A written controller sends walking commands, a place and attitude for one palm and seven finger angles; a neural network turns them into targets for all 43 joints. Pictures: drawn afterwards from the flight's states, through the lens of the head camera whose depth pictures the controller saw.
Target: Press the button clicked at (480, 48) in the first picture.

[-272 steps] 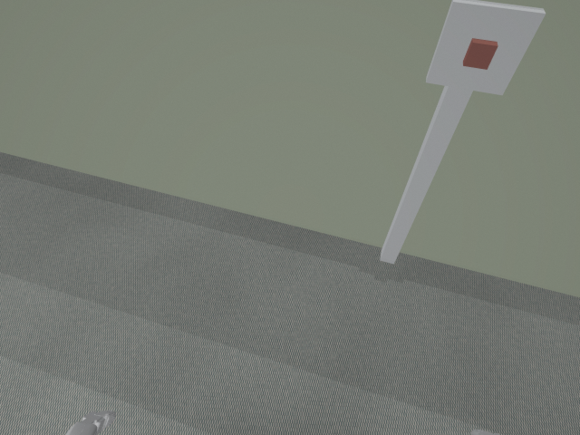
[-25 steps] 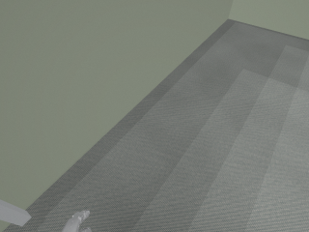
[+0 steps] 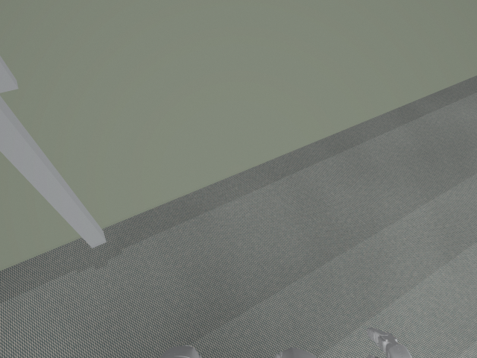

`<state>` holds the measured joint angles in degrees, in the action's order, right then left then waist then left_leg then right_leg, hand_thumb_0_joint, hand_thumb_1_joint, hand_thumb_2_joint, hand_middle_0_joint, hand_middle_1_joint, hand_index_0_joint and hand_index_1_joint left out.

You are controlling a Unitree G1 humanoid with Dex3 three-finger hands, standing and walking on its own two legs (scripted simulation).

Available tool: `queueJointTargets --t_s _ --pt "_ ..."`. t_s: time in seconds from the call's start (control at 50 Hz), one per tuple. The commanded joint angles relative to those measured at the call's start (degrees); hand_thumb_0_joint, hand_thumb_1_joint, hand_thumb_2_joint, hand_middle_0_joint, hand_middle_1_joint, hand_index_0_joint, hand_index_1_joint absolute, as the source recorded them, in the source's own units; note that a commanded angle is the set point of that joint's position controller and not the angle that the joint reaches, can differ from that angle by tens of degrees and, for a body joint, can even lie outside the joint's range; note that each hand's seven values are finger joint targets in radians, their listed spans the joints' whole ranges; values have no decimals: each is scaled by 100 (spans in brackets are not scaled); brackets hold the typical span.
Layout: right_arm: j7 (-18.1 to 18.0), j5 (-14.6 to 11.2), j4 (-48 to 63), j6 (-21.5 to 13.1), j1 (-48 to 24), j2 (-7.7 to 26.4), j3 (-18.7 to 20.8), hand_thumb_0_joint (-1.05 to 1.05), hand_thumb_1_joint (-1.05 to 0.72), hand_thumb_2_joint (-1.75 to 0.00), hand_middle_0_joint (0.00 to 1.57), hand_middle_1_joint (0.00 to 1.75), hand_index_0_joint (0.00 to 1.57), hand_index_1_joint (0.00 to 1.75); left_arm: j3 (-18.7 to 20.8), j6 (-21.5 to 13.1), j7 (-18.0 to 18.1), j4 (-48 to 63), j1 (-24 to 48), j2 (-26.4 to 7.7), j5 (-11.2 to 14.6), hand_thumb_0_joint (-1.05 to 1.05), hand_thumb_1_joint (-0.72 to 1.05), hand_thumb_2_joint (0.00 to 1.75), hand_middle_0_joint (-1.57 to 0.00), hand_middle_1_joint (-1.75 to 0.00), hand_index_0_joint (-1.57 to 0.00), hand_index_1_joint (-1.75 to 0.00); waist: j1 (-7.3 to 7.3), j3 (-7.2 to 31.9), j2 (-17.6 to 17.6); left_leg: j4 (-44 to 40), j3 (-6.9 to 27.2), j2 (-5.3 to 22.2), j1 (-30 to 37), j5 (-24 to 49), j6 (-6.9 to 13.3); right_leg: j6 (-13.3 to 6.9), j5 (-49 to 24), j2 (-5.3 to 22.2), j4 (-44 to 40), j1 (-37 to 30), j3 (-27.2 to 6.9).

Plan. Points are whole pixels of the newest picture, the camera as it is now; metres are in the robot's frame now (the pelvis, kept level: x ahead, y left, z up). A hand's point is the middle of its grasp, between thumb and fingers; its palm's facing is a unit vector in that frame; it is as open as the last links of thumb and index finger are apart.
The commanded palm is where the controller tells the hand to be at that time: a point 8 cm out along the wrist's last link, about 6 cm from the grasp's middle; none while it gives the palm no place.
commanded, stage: turn to face it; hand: left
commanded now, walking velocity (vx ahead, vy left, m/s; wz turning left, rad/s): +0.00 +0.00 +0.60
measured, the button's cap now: out of the picture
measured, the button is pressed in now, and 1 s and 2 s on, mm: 0 0 0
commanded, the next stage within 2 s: take the last steps up to it in 0.88 s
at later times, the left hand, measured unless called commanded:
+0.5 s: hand out of the picture +0.05 +0.17 -0.13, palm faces +0.30 -0.91 -0.28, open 7.4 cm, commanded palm none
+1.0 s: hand out of the picture -0.07 +0.21 -0.15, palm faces +0.52 -0.82 -0.25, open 7.4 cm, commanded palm none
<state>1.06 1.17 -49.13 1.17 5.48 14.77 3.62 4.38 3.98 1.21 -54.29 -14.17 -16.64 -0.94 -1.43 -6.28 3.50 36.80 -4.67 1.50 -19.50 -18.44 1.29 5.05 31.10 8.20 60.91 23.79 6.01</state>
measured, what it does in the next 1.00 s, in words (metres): steps on the spot, turning left: right foot, then left foot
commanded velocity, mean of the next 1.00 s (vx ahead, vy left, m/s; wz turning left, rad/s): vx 0.01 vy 0.00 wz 0.41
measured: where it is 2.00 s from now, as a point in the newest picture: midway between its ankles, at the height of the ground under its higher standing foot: (189, 349)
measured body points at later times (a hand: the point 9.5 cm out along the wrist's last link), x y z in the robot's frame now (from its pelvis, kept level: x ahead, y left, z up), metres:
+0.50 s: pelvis +0.01 -0.04 +0.02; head +0.05 -0.06 +0.46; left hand +0.04 +0.22 -0.11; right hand +0.16 -0.27 -0.14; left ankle -0.05 +0.09 -0.63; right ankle +0.03 -0.14 -0.72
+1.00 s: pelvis +0.00 +0.00 +0.02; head +0.02 +0.02 +0.46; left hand -0.09 +0.25 -0.13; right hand +0.20 -0.16 -0.12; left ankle -0.04 +0.09 -0.72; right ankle +0.05 -0.13 -0.67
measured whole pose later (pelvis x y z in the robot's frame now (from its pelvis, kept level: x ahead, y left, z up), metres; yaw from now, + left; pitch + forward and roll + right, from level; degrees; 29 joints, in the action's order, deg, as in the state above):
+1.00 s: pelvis +0.00 +0.00 +0.02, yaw +29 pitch -1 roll +0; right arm -0.1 1.4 -53.7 1.4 8.4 10.5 1.6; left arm 3.1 3.2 1.0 -55.6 -12.9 -13.9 -0.8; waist -0.8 -3.9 1.0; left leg 26.8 -2.7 -0.3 -13.5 -12.9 2.2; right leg 4.3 25.5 5.0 53.6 22.9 2.8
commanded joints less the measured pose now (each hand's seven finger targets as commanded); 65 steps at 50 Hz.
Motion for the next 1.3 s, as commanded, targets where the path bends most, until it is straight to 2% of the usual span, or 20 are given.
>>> queueJointTargets --t_s 0.0,0.16,0.24,0.26,0.28,0.3,0.4,0.58,0.66,0.68,0.7,0.72,0.82,0.98,1.08,1.1,1.12,1.14,1.2,1.28 --pt "-140 5 241 -61 304 1087 238 0 -90 -90 20 30 20 30 109 -238 -89 701 296 -324 1 0 90 90 -20 -30 -20 -30 277 967 -1350 -1453 1460 1229 1105 3068 689 25 -603 -109 494 760 -472" --pt "-104 31 227 1 423 1107 326 0 -90 -90 20 30 20 30 59 -255 -54 915 452 -196 26 0 90 90 -20 -30 -20 -30 347 1049 -1249 -1433 2143 1085 1029 2545 847 -3 -568 -495 -1160 195 -491" --pt "-82 0 314 46 190 1045 360 0 -90 -90 20 30 20 30 66 -354 -13 877 -35 -271 59 0 90 90 -20 -30 -20 -30 46 1074 -1170 -904 2297 769 221 2531 572 -84 -1486 -703 -2947 -1219 -366" --pt "-66 -38 354 37 169 877 344 0 -90 -90 20 30 20 30 110 -409 14 840 -302 -454 38 0 90 90 -20 -30 -20 -30 -110 1173 -649 -430 2116 471 -332 1777 298 -155 -1918 -364 -3813 -1967 -642" --pt "-28 -81 459 24 343 435 283 0 -90 -90 20 30 20 30 218 -477 68 864 -405 -991 -71 0 90 90 -20 -30 -20 -30 -131 1267 1043 865 1135 -374 -1435 -130 -209 -667 -2205 1194 -4456 -2699 -2244" --pt "-37 -12 539 31 335 504 299 0 -90 -90 20 30 20 30 193 -434 59 953 -290 -1213 -49 0 90 90 -20 -30 -20 -30 -103 1166 1295 2056 821 -505 -1587 -1620 -353 -1247 -2697 2063 -4464 -2139 -2704" --pt "80 25 60 193 531 435 262 0 -90 -90 20 30 20 30 8 -494 78 1046 479 -424 -24 0 90 90 -20 -30 -20 -30 268 534 592 3400 653 -24 -1472 -324 -524 -1056 -3519 982 -4133 -1545 -749" --pt "55 -51 101 152 -45 244 71 0 -90 -90 20 30 20 30 115 -428 76 555 -260 -761 -87 0 90 90 -20 -30 -20 -30 -139 761 906 1023 -3 21 -636 -722 -503 -1220 -4691 1227 -3724 -2108 -190" --pt "6 -42 -53 35 545 357 68 0 -90 -90 20 30 20 30 159 -378 57 408 -134 -780 -28 0 90 90 -20 -30 -20 -30 186 1014 651 -1029 -191 -54 727 564 -321 -774 -4479 1030 -2828 -1733 202" --pt "-5 -8 -136 -31 882 739 142 0 -90 -90 20 30 20 30 128 -354 33 456 -162 -633 28 0 90 90 -20 -30 -20 -30 365 1311 -190 -1460 340 445 1756 1775 -122 -482 -3578 772 -1929 -979 411" --pt "-33 21 -122 -63 1115 1336 274 0 -90 -90 20 30 20 30 30 -332 -12 648 -241 -207 62 0 90 90 -20 -30 -20 -30 440 1384 -2009 -1461 2224 1963 2583 4129 659 -63 -172 2 -776 636 509" --pt "-84 -27 -233 -12 1342 1445 284 0 -90 -90 20 30 20 30 -48 -272 31 728 55 -178 -4 0 90 90 -20 -30 -20 -30 574 1345 -1701 -1512 2178 2350 2123 4495 1074 -107 772 -93 -50 615 -36" --pt "-209 -1 -126 -78 401 772 52 0 -90 -90 20 30 20 30 -6 -211 -40 277 35 -163 13 0 90 90 -20 -30 -20 -30 178 721 -1344 -1728 1246 1280 1053 3186 752 -105 -552 -152 187 342 -411" --pt "-193 33 -291 -51 631 720 97 0 -90 -90 20 30 20 30 -91 -227 -24 269 132 65 19 0 90 90 -20 -30 -20 -30 293 845 -1205 -1871 1597 1297 1156 2111 868 -125 -464 -389 -1294 -137 -331" --pt "-162 12 -434 -59 573 510 90 0 -90 -90 20 30 20 30 -134 -434 -101 -120 -733 138 -59 0 90 90 -20 -30 -20 -30 -77 694 -800 -1513 1525 776 -133 -986 459 -249 -1291 -607 -3539 -1979 -77" --pt "-145 -32 -427 -78 626 198 35 0 -90 -90 20 30 20 30 -84 -506 -75 -213 -1064 -141 -119 0 90 90 -20 -30 -20 -30 -231 594 133 -439 1048 228 -930 -1354 177 -446 -534 41 -4322 -2549 -922" --pt "-105 -49 -211 -106 497 -139 -47 0 -90 -90 20 30 20 30 21 -529 -26 -205 -1280 -644 -152 0 90 90 -20 -30 -20 -30 -365 264 1607 966 326 -388 -2030 -1547 -119 -1029 762 1392 -5297 -2657 -2879" --pt "-55 31 -97 -65 212 277 49 0 -90 -90 20 30 20 30 35 -553 20 -170 -1371 -703 -59 0 90 90 -20 -30 -20 -30 -435 69 1117 1745 668 -54 -2044 -1343 -101 -1356 1604 1860 -5755 -1902 -3464" --pt "47 77 -477 -50 557 144 124 0 -90 -90 20 30 20 30 -91 -686 7 -177 -650 -120 -52 0 90 90 -20 -30 -20 -30 84 -441 395 2493 656 227 -1861 25 -134 -1073 433 1088 -5577 -1211 -2067" --pt "53 52 -710 -63 856 -105 85 0 -90 -90 20 30 20 30 -181 -813 10 -410 -1004 196 -29 0 90 90 -20 -30 -20 -30 102 -172 427 2297 367 322 -1618 728 -298 -956 -1302 689 -5401 -1514 -914"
